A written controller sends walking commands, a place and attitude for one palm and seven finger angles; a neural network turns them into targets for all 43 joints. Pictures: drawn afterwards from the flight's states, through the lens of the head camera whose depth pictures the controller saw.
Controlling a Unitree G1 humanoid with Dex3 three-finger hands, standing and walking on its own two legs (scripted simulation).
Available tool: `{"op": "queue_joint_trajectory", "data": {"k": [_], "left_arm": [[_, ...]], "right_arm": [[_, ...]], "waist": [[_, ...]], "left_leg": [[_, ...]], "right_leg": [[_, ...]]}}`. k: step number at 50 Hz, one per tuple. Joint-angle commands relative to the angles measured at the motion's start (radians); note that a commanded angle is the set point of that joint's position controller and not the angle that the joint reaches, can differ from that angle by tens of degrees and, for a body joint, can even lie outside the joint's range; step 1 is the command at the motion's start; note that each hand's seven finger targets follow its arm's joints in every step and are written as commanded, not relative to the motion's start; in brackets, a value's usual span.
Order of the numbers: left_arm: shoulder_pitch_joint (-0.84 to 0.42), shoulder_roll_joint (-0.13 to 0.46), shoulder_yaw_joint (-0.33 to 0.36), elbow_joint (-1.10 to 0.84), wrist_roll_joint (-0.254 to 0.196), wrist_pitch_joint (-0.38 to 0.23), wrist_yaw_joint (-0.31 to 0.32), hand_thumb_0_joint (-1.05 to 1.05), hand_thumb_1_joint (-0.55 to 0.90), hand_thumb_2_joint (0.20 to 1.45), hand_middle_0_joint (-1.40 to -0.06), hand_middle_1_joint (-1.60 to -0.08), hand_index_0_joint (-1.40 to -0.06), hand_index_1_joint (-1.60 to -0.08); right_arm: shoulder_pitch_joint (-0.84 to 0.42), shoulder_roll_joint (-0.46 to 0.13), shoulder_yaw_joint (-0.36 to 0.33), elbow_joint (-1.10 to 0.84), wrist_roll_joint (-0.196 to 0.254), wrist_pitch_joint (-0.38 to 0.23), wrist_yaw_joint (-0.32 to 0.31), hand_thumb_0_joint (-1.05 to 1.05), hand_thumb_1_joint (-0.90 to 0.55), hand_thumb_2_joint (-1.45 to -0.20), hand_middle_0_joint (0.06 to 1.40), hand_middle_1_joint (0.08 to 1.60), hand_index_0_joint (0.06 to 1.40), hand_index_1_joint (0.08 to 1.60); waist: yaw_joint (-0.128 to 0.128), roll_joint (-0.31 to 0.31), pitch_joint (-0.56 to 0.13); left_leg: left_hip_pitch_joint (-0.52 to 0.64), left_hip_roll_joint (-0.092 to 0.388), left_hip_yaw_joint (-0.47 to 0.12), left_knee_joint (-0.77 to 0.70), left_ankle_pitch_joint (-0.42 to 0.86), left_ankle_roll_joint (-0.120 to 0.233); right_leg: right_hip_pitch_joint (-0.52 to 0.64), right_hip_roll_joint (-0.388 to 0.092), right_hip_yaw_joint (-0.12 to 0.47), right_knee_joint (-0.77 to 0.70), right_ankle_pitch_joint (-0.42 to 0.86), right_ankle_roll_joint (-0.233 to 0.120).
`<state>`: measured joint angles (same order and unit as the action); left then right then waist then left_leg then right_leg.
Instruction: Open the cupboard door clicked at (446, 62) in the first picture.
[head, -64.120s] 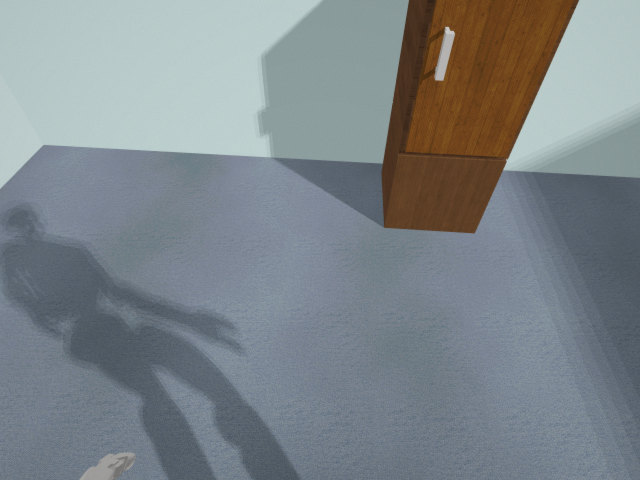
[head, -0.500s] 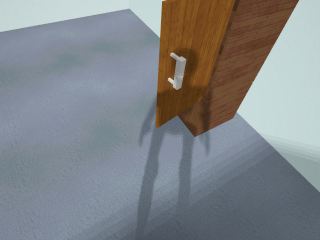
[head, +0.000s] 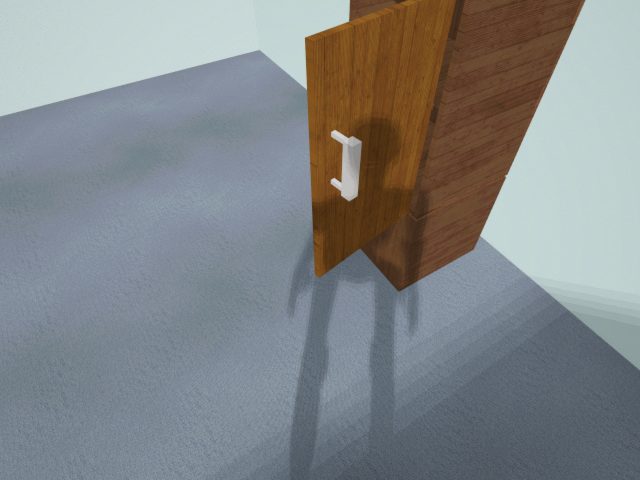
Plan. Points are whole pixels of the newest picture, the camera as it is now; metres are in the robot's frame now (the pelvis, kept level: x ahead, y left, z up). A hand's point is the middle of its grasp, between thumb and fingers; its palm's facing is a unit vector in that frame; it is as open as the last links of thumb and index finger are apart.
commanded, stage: let the arm hang, fingers relaxed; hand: left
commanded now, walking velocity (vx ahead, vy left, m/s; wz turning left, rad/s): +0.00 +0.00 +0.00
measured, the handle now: (343, 165) +0.65 -0.01 +0.01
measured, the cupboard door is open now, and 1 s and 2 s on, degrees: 100 100 100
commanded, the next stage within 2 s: look to check the result in 0.20 s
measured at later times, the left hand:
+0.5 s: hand out of the picture +0.03 +0.18 -0.17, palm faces +0.02 -0.98 -0.22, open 7.4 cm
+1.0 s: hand out of the picture +0.07 +0.20 -0.16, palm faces +0.01 -0.97 -0.26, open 7.4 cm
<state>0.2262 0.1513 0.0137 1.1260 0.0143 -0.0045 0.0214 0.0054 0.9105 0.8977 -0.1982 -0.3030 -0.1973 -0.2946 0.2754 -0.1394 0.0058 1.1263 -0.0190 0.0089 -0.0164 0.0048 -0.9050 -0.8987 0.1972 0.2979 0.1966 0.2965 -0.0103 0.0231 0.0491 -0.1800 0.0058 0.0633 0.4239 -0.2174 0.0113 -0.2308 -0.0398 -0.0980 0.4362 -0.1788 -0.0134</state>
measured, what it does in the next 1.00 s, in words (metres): stands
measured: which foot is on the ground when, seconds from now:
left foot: down 0.00-1.00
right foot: down 0.00-1.00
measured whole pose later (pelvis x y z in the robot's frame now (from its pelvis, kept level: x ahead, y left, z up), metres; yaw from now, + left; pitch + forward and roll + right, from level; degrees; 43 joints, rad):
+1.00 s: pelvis +0.03 -0.01 +0.01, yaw +1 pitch -1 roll +0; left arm 0.17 0.22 0.02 1.14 0.01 -0.02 0.01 0.01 0.91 0.90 -0.20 -0.30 -0.20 -0.29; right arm 0.19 -0.22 0.00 1.14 -0.02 -0.01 -0.02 0.01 -0.90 -0.90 0.20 0.30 0.20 0.30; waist -0.01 0.02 0.06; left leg -0.10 0.01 0.05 0.34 -0.22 0.00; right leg -0.15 -0.03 -0.11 0.36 -0.19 -0.02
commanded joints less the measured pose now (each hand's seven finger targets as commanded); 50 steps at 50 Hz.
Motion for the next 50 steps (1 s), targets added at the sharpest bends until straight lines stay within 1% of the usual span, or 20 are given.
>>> {"op": "queue_joint_trajectory", "data": {"k": [1,2,3,5,7,10,11,14,21,23,25,28,29,35,37,38,41,45,48,50], "left_arm": [[0.057,0.116,0.023,-0.018,-0.004,-0.009,0.013,0.0,0.9,0.9,-0.2,-0.3,-0.2,-0.3],[0.06,0.116,0.023,-0.017,-0.004,-0.01,0.013,0.0,0.9,0.9,-0.2,-0.3,-0.2,-0.3],[0.063,0.112,0.023,-0.014,-0.005,-0.01,0.013,0.0,0.9,0.9,-0.2,-0.3,-0.2,-0.3],[0.056,0.118,0.023,-0.013,-0.004,-0.011,0.013,0.0,0.9,0.9,-0.2,-0.3,-0.2,-0.3],[0.058,0.119,0.023,-0.011,-0.005,-0.012,0.012,0.0,0.9,0.9,-0.2,-0.3,-0.2,-0.3],[0.053,0.121,0.024,-0.011,-0.004,-0.014,0.011,0.0,0.9,0.9,-0.2,-0.3,-0.2,-0.3],[0.051,0.121,0.024,-0.012,-0.005,-0.015,0.011,0.0,0.9,0.9,-0.2,-0.3,-0.2,-0.3],[0.051,0.132,0.026,-0.012,-0.005,-0.019,0.011,0.0,0.9,0.9,-0.2,-0.3,-0.2,-0.3],[0.041,0.136,0.025,-0.006,-0.005,-0.017,0.01,0.0,0.9,0.9,-0.2,-0.3,-0.2,-0.3],[0.041,0.141,0.025,-0.005,-0.005,-0.018,0.009,0.0,0.9,0.9,-0.2,-0.3,-0.2,-0.3],[0.038,0.146,0.026,-0.004,-0.005,-0.018,0.009,0.0,0.9,0.9,-0.2,-0.3,-0.2,-0.3],[0.031,0.155,0.026,-0.007,-0.005,-0.021,0.008,0.0,0.9,0.9,-0.2,-0.3,-0.2,-0.3],[0.028,0.161,0.029,-0.009,-0.004,-0.022,0.008,0.0,0.9,0.9,-0.2,-0.3,-0.2,-0.3],[0.01,0.176,0.029,-0.01,-0.005,-0.024,0.006,0.0,0.9,0.9,-0.2,-0.3,-0.2,-0.3],[0.004,0.182,0.029,-0.01,-0.005,-0.025,0.006,0.0,0.9,0.9,-0.2,-0.3,-0.2,-0.3],[0.001,0.183,0.029,-0.012,-0.006,-0.025,0.005,0.0,0.9,0.9,-0.2,-0.3,-0.2,-0.3],[-0.007,0.195,0.03,-0.014,-0.005,-0.025,0.004,0.0,0.9,0.9,-0.2,-0.3,-0.2,-0.3],[-0.023,0.209,0.032,-0.018,-0.004,-0.027,0.003,0.0,0.9,0.9,-0.2,-0.3,-0.2,-0.3],[-0.027,0.22,0.033,-0.021,-0.006,-0.031,0.003,0.0,0.9,0.9,-0.2,-0.3,-0.2,-0.3],[-0.037,0.226,0.034,-0.022,-0.005,-0.032,0.004,0.0,0.9,0.9,-0.2,-0.3,-0.2,-0.3]], "right_arm": [[0.074,-0.087,-0.018,-0.006,-0.004,-0.01,-0.01,0.0,-0.9,-0.9,0.2,0.3,0.2,0.3],[0.071,-0.085,-0.017,-0.004,-0.004,-0.01,-0.01,0.0,-0.9,-0.9,0.2,0.3,0.2,0.3],[0.069,-0.089,-0.018,-0.004,-0.005,-0.011,-0.012,0.0,-0.9,-0.9,0.2,0.3,0.2,0.3],[0.062,-0.09,-0.019,-0.005,-0.004,-0.012,-0.012,0.0,-0.9,-0.9,0.2,0.3,0.2,0.3],[0.059,-0.094,-0.019,-0.005,-0.004,-0.013,-0.013,0.0,-0.9,-0.9,0.2,0.3,0.2,0.3],[0.06,-0.102,-0.021,-0.006,-0.003,-0.014,-0.014,0.0,-0.9,-0.9,0.2,0.3,0.2,0.3],[0.058,-0.105,-0.022,-0.005,-0.003,-0.015,-0.015,0.0,-0.9,-0.9,0.2,0.3,0.2,0.3],[0.054,-0.119,-0.024,-0.008,0.0,-0.018,-0.016,0.0,-0.9,-0.9,0.2,0.3,0.2,0.3],[0.036,-0.128,-0.022,-0.001,-0.002,-0.018,-0.017,0.0,-0.9,-0.9,0.2,0.3,0.2,0.3],[0.029,-0.137,-0.023,-0.002,-0.002,-0.018,-0.017,0.0,-0.9,-0.9,0.2,0.3,0.2,0.3],[0.023,-0.138,-0.023,-0.002,-0.001,-0.018,-0.016,0.0,-0.9,-0.9,0.2,0.3,0.2,0.3],[0.014,-0.152,-0.024,-0.003,-0.002,-0.021,-0.017,0.0,-0.9,-0.9,0.2,0.3,0.2,0.3],[0.012,-0.158,-0.025,-0.007,0.001,-0.022,-0.017,0.0,-0.9,-0.9,0.2,0.3,0.2,0.3],[-0.01,-0.172,-0.026,-0.006,-0.001,-0.023,-0.016,0.0,-0.9,-0.9,0.2,0.3,0.2,0.3],[-0.019,-0.179,-0.027,-0.008,-0.001,-0.023,-0.016,0.0,-0.9,-0.9,0.2,0.3,0.2,0.3],[-0.023,-0.185,-0.026,-0.008,-0.002,-0.023,-0.016,0.0,-0.9,-0.9,0.2,0.3,0.2,0.3],[-0.035,-0.194,-0.026,-0.008,-0.002,-0.024,-0.015,0.0,-0.9,-0.9,0.2,0.3,0.2,0.3],[-0.044,-0.204,-0.027,-0.009,-0.001,-0.025,-0.014,0.0,-0.9,-0.9,0.2,0.3,0.2,0.3],[-0.057,-0.22,-0.03,-0.014,-0.002,-0.027,-0.014,0.0,-0.9,-0.9,0.2,0.3,0.2,0.3],[-0.059,-0.222,-0.029,-0.016,-0.001,-0.027,-0.014,0.0,-0.9,-0.9,0.2,0.3,0.2,0.3]], "waist": [[0.007,-0.016,0.031],[0.008,-0.017,0.024],[0.008,0.006,0.016],[0.009,0.025,0.023],[0.01,0.017,0.021],[0.006,-0.018,0.014],[0.006,-0.005,0.008],[0.008,-0.018,-0.011],[0.005,-0.015,0.017],[0.006,-0.01,0.014],[0.006,-0.022,0.008],[0.006,-0.012,-0.007],[0.008,-0.023,-0.012],[0.005,-0.01,-0.01],[0.006,-0.023,-0.009],[0.006,-0.012,-0.011],[0.008,-0.013,-0.01],[0.007,-0.031,-0.02],[0.008,-0.023,-0.05],[0.006,-0.024,-0.05]], "left_leg": [[-0.068,0.085,-0.086,-0.112,0.017,0.01],[-0.06,0.086,-0.085,-0.114,0.021,0.01],[-0.056,0.087,-0.083,-0.115,0.016,0.009],[-0.06,0.09,-0.088,-0.119,0.028,0.008],[-0.055,0.092,-0.088,-0.123,0.033,0.008],[-0.042,0.093,-0.088,-0.121,0.044,0.009],[-0.036,0.094,-0.089,-0.122,0.056,0.009],[-0.02,0.097,-0.088,-0.118,0.081,0.01],[-0.016,0.099,-0.091,-0.131,0.076,0.009],[-0.011,0.1,-0.09,-0.133,0.081,0.009],[-0.008,0.1,-0.089,-0.131,0.079,0.01],[0.005,0.103,-0.093,-0.132,0.1,0.01],[0.005,0.103,-0.094,-0.13,0.11,0.011],[0.012,0.106,-0.093,-0.138,0.123,0.009],[0.018,0.108,-0.094,-0.14,0.128,0.008],[0.018,0.107,-0.094,-0.14,0.123,0.008],[0.022,0.108,-0.096,-0.144,0.131,0.007],[0.025,0.109,-0.098,-0.148,0.133,0.007],[0.049,0.111,-0.097,-0.142,0.169,0.008],[0.046,0.112,-0.097,-0.144,0.178,0.006]], "right_leg": [[0.033,-0.085,0.106,-0.111,-0.051,-0.021],[0.038,-0.085,0.103,-0.11,-0.043,-0.021],[0.041,-0.083,0.106,-0.112,-0.04,-0.021],[0.051,-0.081,0.103,-0.108,-0.015,-0.022],[0.057,-0.082,0.101,-0.11,-0.004,-0.021],[0.063,-0.083,0.099,-0.114,0.0,-0.022],[0.068,-0.084,0.099,-0.113,0.013,-0.023],[0.084,-0.085,0.094,-0.112,0.039,-0.024],[0.075,-0.085,0.096,-0.121,0.03,-0.023],[0.077,-0.085,0.097,-0.121,0.037,-0.023],[0.081,-0.087,0.094,-0.124,0.032,-0.023],[0.091,-0.087,0.097,-0.121,0.056,-0.024],[0.1,-0.087,0.091,-0.12,0.068,-0.025],[0.108,-0.092,0.095,-0.123,0.093,-0.025],[0.107,-0.092,0.096,-0.127,0.1,-0.026],[0.108,-0.092,0.099,-0.13,0.094,-0.026],[0.111,-0.093,0.098,-0.131,0.101,-0.026],[0.125,-0.096,0.098,-0.137,0.107,-0.026],[0.14,-0.1,0.097,-0.131,0.164,-0.028],[0.149,-0.101,0.095,-0.129,0.184,-0.029]]}}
